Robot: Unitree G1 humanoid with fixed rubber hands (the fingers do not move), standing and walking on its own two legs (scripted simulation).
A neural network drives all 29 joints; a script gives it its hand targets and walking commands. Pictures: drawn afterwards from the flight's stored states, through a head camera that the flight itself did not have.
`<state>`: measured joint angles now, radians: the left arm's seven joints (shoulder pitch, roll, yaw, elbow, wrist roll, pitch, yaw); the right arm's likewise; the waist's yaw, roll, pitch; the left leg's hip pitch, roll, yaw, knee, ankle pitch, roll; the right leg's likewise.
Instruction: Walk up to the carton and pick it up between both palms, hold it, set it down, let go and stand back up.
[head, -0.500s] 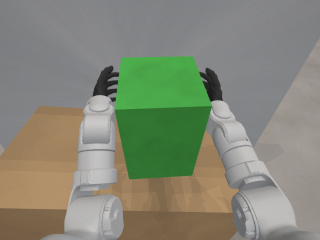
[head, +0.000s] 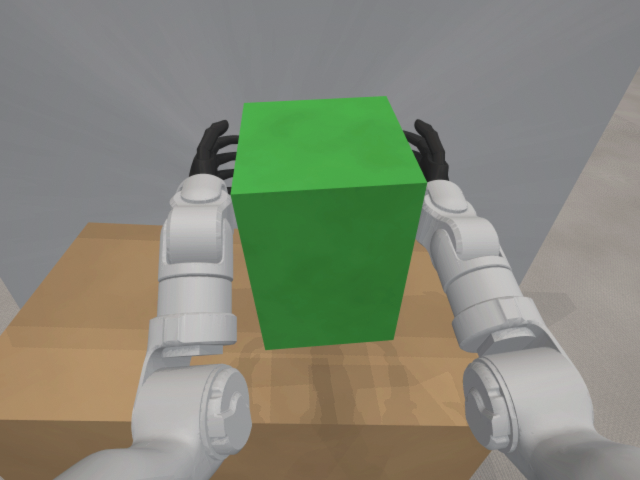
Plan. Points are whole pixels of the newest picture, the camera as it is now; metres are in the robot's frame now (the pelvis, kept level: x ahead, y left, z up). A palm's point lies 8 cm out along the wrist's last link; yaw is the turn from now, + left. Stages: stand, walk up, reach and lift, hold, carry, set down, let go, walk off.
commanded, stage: reach and lift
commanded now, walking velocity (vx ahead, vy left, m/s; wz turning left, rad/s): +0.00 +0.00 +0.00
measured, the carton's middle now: (323, 228) +0.37 +0.00 +0.18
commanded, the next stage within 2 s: hold in 0.12 s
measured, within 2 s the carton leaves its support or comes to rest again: neither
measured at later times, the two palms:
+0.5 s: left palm (198, 177) +0.37 +0.14 +0.25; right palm (430, 168) +0.37 -0.12 +0.27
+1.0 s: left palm (199, 171) +0.37 +0.14 +0.26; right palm (432, 161) +0.37 -0.13 +0.28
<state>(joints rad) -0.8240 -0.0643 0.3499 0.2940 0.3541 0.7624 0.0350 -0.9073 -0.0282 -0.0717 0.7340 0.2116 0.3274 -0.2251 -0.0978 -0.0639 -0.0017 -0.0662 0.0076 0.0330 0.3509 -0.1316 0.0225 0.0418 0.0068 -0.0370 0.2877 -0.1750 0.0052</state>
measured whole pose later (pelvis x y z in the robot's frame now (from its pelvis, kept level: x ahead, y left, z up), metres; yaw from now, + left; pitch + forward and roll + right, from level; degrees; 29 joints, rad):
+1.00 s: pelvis +0.01 -0.01 +0.00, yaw +1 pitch -9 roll -1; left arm -0.84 -0.04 0.36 0.25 0.33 0.85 0.01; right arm -0.96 -0.07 0.01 0.70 0.32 0.45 -0.29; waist -0.09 -0.05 -0.05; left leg -0.07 0.02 0.02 0.37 -0.15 0.01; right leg 0.05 0.02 -0.05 0.30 -0.19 0.00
